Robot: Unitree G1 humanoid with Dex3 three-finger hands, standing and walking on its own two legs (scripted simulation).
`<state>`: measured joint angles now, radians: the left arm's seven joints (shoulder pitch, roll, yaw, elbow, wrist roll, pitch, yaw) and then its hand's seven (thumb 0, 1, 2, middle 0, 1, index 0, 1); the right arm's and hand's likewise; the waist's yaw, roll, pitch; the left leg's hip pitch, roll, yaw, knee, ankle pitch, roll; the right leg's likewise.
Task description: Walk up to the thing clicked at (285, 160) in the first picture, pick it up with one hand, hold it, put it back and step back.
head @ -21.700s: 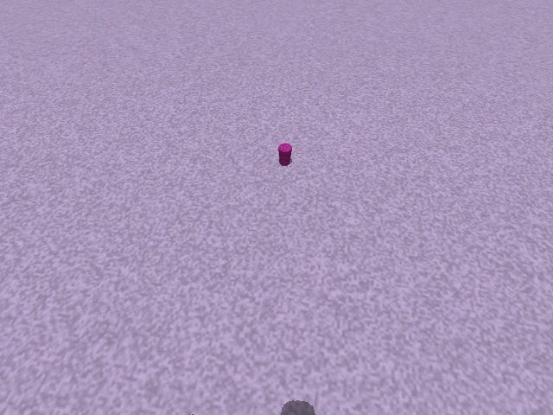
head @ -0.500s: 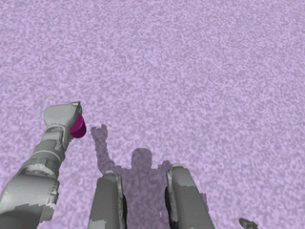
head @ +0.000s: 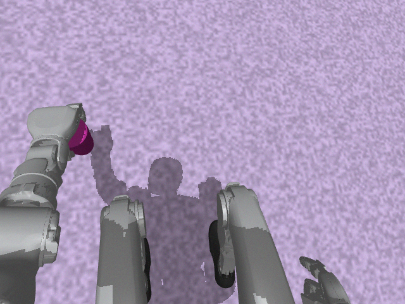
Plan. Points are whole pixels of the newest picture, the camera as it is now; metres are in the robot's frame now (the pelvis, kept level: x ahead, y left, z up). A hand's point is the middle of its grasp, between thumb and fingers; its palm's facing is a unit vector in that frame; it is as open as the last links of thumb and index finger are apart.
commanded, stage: crouch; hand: left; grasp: from above
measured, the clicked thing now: (76, 138) +0.46 +0.24 -0.22
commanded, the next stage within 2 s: lower in 0.70 s
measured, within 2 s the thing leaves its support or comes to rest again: rests again in 1.54 s
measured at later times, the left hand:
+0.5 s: hand (75, 143) +0.45 +0.25 -0.23, palm faces -0.47 -0.02 -0.88, open 9.7 cm
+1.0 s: hand (77, 144) +0.46 +0.26 -0.27, palm faces -0.49 -0.02 -0.87, open 9.7 cm
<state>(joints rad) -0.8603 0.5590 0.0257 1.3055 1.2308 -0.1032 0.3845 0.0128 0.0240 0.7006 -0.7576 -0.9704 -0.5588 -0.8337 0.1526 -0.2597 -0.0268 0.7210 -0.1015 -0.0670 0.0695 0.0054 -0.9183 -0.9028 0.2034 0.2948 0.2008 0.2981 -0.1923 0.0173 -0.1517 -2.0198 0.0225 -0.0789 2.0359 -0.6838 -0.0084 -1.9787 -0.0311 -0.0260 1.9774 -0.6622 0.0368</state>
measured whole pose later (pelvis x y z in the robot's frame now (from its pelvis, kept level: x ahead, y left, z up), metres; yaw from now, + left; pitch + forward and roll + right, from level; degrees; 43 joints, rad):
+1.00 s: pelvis -0.01 +0.00 -0.10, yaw -3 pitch +35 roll -7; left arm -1.02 0.72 0.06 1.52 1.28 -0.17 0.39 0.02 0.02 0.67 -0.80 -0.91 -0.60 -0.79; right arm 0.18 -0.28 0.05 0.74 -0.13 -0.06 0.13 0.00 -0.92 -0.90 0.20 0.30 0.20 0.30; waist -0.26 0.00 -0.05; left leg -2.29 0.01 -0.12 2.34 -0.68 -0.01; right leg -2.22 -0.02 -0.04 2.26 -0.65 0.05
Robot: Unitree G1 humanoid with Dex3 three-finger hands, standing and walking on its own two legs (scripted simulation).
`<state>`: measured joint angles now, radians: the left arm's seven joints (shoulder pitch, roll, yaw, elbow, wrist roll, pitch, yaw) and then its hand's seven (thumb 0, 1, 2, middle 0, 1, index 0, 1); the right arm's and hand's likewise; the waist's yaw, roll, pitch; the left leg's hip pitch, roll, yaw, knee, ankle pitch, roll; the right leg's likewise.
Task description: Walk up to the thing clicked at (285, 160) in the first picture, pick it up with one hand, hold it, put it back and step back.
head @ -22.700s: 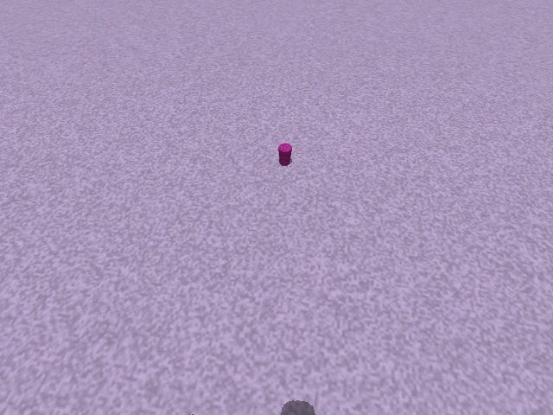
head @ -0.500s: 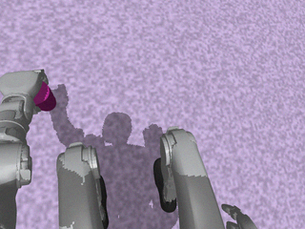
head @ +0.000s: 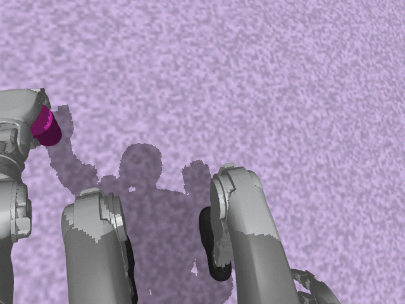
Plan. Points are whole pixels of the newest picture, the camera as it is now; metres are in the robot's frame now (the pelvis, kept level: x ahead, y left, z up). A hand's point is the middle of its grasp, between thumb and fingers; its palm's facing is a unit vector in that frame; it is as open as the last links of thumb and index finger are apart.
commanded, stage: lower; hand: left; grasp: from above
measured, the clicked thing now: (41, 127) +0.47 +0.27 -0.23
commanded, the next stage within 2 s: rest in 0.16 s
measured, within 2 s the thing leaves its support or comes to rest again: rests again in 0.54 s
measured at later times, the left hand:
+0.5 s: hand (39, 129) +0.47 +0.28 -0.23, palm faces -0.49 -0.06 -0.87, open 9.7 cm
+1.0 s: hand (41, 129) +0.47 +0.28 -0.24, palm faces -0.47 -0.07 -0.88, open 9.7 cm
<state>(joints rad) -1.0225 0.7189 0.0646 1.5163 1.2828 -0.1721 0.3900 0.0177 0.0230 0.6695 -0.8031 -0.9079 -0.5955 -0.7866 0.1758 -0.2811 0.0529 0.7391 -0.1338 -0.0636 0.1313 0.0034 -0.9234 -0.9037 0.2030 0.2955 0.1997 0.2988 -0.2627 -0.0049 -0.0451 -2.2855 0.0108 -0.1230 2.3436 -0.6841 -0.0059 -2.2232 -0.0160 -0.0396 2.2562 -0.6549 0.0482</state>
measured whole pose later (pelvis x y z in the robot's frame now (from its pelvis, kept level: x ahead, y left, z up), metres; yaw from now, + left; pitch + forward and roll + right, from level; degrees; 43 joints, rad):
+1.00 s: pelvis +0.00 +0.00 -0.04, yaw -4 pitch +32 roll -10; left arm -1.07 0.86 0.11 1.70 1.33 -0.22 0.53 0.02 0.03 0.66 -0.80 -0.92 -0.59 -0.79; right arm 0.14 -0.31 0.15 0.72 -0.21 -0.14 0.20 0.00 -0.91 -0.90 0.20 0.30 0.20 0.30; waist -0.33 -0.05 0.06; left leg -2.36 0.01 -0.19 2.51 -0.71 -0.01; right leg -2.28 0.01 -0.08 2.37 -0.65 0.06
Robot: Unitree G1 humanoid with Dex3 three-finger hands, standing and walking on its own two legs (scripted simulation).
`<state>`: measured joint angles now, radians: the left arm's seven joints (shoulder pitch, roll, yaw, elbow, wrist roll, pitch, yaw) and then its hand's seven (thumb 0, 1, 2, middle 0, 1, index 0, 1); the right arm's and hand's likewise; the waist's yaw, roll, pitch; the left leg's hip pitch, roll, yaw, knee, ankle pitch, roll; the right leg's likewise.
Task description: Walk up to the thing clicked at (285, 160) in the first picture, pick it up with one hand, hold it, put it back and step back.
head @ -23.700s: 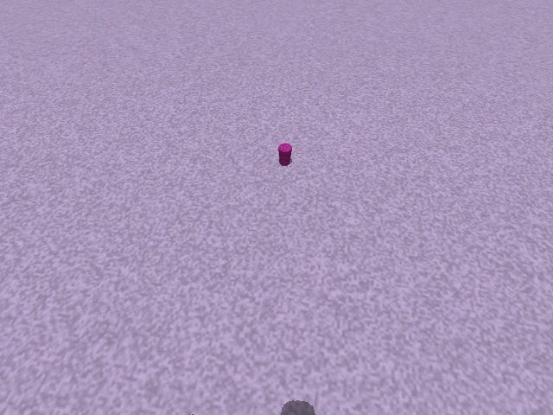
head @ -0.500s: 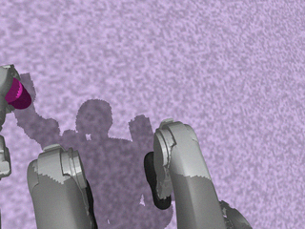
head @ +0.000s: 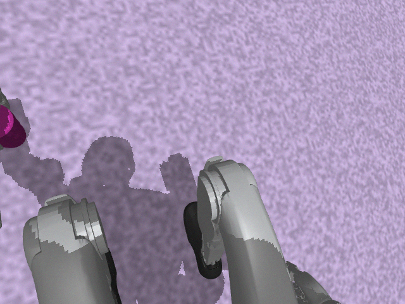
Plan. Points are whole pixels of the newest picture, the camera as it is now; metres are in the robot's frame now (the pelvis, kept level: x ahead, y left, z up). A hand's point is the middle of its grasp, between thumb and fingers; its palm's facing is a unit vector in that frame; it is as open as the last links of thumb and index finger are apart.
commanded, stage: open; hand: left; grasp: from above
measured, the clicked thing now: (2, 129) +0.47 +0.30 -0.25
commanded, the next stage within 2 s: withdraw in 0.82 s
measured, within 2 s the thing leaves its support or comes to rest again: neither
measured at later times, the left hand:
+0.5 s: hand out of the picture +0.46 +0.31 -0.21, palm faces -0.45 -0.08 -0.89, open 12.5 cm
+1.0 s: hand out of the picture +0.45 +0.31 -0.21, palm faces -0.47 -0.11 -0.88, open 13.4 cm
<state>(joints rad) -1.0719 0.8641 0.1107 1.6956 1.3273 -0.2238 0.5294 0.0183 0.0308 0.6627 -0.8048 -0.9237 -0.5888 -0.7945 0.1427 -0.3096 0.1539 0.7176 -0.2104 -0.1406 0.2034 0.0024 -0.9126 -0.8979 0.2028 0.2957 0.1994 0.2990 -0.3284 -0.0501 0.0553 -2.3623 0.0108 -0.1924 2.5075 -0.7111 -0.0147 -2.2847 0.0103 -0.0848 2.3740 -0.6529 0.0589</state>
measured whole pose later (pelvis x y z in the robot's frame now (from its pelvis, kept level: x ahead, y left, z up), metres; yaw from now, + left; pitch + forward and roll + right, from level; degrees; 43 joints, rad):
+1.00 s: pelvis +0.00 +0.00 +0.00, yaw -1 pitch +31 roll -11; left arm -1.04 0.91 0.15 1.65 1.31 -0.22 0.50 0.00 -0.47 1.07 -0.10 -1.12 -0.11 -1.11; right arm 0.14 -0.34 0.17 0.69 -0.23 -0.15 0.22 0.00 -0.91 -0.90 0.20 0.30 0.20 0.30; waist -0.34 -0.06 0.09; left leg -2.37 0.01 -0.22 2.52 -0.70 -0.02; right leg -2.28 0.01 -0.11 2.37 -0.64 0.06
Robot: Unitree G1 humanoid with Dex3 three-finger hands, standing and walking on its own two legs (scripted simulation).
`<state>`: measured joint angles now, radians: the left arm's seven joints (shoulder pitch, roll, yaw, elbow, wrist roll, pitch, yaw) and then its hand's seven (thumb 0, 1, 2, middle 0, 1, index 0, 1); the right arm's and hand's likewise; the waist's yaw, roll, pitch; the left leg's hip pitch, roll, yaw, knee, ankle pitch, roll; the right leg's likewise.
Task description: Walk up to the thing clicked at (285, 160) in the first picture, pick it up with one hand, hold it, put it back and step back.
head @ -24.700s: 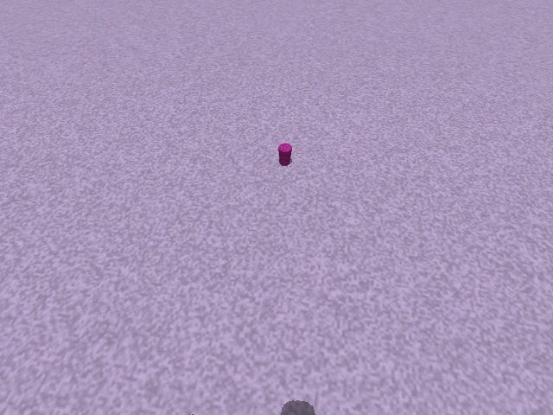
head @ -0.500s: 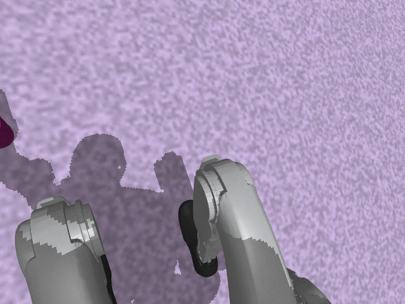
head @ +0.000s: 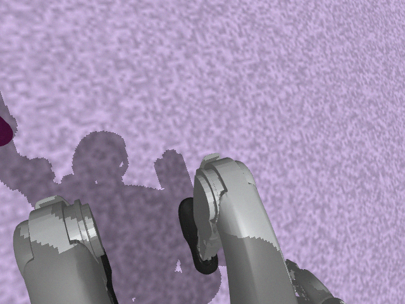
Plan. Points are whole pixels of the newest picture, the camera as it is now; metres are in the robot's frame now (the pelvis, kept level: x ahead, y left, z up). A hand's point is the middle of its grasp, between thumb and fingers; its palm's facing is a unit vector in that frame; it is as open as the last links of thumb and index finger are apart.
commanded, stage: withdraw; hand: left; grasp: from above
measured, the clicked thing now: out of the picture +0.46 +0.30 -0.25
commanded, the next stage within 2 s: home in 0.92 s
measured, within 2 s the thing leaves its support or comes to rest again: neither
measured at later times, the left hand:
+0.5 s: hand out of the picture +0.44 +0.34 -0.03, palm faces -0.47 -0.08 -0.88, open 14.2 cm
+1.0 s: hand out of the picture +0.46 +0.33 -0.11, palm faces -0.39 -0.06 -0.92, open 14.0 cm
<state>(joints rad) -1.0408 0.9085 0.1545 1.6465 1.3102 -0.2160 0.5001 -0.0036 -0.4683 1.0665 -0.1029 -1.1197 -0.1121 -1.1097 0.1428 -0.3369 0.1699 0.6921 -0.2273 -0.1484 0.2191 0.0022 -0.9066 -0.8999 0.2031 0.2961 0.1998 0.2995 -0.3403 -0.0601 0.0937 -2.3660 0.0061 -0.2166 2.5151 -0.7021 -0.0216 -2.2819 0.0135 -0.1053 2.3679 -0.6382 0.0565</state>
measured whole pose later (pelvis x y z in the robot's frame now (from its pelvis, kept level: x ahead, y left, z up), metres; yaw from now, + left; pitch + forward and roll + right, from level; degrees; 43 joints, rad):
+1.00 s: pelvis -0.02 +0.00 +0.04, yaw +4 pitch +34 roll -9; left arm -1.05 0.82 0.11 1.44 1.31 -0.21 0.36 0.00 -0.52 1.00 -0.12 -1.00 -0.11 -1.00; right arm 0.22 -0.28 0.09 0.69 -0.13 -0.02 0.12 0.00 -0.92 -0.90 0.20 0.30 0.20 0.30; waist -0.30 0.00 -0.02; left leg -2.33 0.00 -0.13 2.35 -0.62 0.00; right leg -2.25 -0.02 -0.04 2.25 -0.60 0.05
